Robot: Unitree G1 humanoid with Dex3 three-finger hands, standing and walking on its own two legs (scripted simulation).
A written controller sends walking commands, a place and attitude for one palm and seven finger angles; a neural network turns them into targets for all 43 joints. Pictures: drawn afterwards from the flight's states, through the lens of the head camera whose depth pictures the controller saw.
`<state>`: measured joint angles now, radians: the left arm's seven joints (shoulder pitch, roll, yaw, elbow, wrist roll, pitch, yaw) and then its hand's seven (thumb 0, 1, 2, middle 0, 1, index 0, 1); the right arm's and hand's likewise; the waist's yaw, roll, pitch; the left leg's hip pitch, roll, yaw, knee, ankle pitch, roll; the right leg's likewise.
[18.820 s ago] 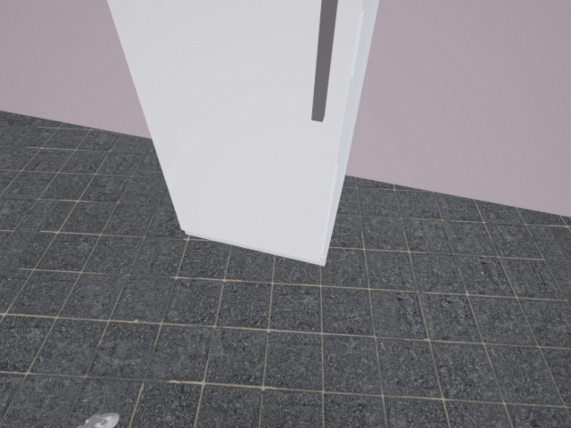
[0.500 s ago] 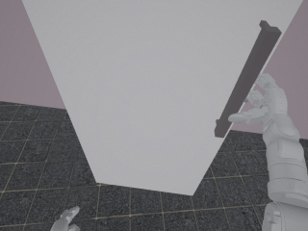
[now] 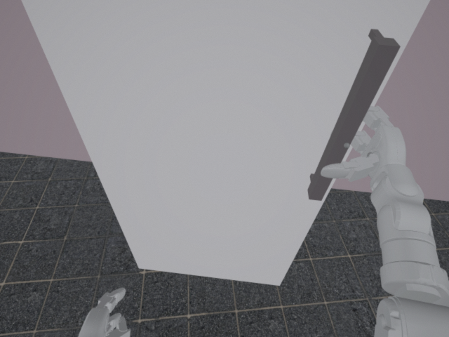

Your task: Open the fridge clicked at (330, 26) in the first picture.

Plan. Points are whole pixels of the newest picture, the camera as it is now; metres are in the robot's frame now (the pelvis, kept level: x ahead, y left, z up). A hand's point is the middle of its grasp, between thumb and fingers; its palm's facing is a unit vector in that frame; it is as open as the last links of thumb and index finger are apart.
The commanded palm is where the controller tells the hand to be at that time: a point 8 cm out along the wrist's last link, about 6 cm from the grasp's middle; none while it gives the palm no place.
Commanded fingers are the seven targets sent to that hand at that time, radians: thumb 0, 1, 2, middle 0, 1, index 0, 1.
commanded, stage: slide the fingers in behind the handle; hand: right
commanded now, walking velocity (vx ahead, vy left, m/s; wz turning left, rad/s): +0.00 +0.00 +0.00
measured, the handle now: (339, 129) +0.45 -0.17 +0.17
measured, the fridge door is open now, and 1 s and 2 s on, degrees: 0 0 0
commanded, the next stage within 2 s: grip the handle and tug to test in 1.08 s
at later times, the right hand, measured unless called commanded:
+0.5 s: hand (337, 148) +0.40 -0.16 +0.17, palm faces +0.05 +1.00 +0.03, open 14.0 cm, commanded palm +0.37 -0.20 +0.17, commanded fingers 0.00 0.50 -0.30 0.30 1.20 0.30 1.20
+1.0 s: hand (333, 148) +0.40 -0.15 +0.17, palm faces +0.07 +1.00 +0.02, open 14.0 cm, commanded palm +0.37 -0.20 +0.17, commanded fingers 0.00 0.50 -0.30 0.30 1.20 0.30 1.20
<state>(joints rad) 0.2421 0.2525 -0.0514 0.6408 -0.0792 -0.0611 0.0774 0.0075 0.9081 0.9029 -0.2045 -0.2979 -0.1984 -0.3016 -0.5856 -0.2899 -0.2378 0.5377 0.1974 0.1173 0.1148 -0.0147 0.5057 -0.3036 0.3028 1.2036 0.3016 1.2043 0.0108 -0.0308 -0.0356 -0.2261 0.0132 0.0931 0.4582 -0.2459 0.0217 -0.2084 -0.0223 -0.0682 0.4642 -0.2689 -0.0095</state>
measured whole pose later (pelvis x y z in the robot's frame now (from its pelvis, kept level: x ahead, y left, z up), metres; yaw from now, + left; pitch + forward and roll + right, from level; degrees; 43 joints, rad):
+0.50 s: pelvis +0.00 +0.00 +0.00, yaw +0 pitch +0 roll +0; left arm 0.23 0.24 -0.05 0.64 -0.07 -0.03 0.07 0.01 0.91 0.90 -0.20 -0.30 -0.20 -0.30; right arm -0.52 -0.22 -0.18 0.39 0.19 0.19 0.05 -0.01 0.51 -0.30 0.30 1.20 0.30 1.20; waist 0.00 -0.03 -0.04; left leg -0.20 0.02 0.09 0.45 -0.25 0.01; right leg -0.18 -0.02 -0.07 0.46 -0.28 -0.01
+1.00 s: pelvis +0.00 +0.00 +0.00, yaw +0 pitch -1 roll +0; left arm 0.25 0.25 -0.04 0.65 -0.07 -0.03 0.07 0.01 0.91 0.90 -0.20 -0.30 -0.20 -0.30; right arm -0.54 -0.22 -0.18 0.44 0.18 0.16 0.03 -0.01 0.51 -0.30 0.29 1.20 0.30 1.20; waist 0.00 -0.03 -0.03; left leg -0.20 0.01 0.09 0.44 -0.24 0.02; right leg -0.18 -0.02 -0.07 0.45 -0.26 -0.01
